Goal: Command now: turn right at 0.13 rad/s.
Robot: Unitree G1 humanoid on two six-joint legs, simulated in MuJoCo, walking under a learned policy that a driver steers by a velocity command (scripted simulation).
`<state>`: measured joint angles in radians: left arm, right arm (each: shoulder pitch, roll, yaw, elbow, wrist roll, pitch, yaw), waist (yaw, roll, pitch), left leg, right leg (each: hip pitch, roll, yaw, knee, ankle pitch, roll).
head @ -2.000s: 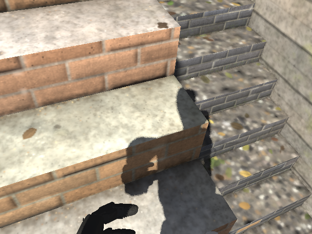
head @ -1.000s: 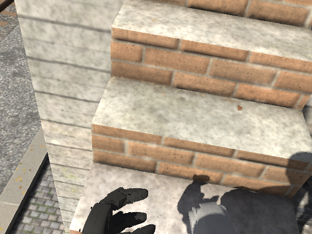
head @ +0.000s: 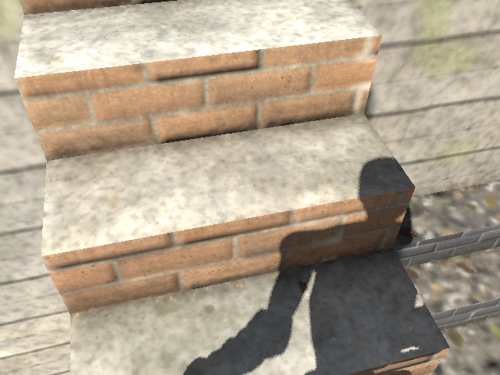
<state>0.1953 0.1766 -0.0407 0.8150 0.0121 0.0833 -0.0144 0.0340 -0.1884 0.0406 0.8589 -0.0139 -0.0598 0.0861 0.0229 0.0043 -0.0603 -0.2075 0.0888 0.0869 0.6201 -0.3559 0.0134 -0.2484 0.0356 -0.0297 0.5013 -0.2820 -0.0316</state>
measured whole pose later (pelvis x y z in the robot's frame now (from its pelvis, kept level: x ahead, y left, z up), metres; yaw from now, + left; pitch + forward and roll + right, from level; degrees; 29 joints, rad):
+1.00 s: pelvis -0.04 +0.01 +0.01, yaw -1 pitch +0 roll +0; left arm 0.22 0.21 -0.01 0.97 0.00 0.07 0.04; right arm 0.20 -0.17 0.04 1.13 0.00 -0.02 0.01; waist 0.01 -0.03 0.00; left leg -0.14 0.04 0.09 0.42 -0.27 -0.01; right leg -0.26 0.00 0.01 0.45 -0.19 -0.02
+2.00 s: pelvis +0.06 +0.08 +0.01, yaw +4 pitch +5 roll -4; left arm 0.23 0.29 0.01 0.89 -0.03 -0.05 -0.02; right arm -0.02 -0.20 0.05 0.86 -0.03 -0.08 0.02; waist 0.09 -0.01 -0.04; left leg -0.09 0.03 0.16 0.49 -0.27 0.01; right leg -0.74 0.13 0.14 1.81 -0.49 -0.08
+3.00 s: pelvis +0.24 +0.09 +0.19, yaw +1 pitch +2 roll +0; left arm 0.27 0.25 0.00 0.97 -0.02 0.01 0.01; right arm 0.34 -0.23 0.03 1.09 -0.01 -0.08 0.07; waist 0.01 0.01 -0.07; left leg -0.20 0.01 0.08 0.66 -0.39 0.07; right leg -0.19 0.04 0.09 0.55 -0.39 -0.05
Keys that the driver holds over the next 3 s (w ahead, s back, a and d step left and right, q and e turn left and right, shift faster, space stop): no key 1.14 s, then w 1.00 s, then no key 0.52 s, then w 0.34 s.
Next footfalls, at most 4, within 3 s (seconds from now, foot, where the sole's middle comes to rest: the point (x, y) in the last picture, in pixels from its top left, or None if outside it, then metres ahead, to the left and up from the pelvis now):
2.22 right None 0.19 0.06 -0.58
2.46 left None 0.17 0.21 -0.58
2.76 right None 0.22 -0.02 -0.58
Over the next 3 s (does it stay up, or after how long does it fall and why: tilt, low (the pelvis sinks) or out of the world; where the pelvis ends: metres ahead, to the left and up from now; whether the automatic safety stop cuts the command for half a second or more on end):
stays up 0.24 0.09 0.19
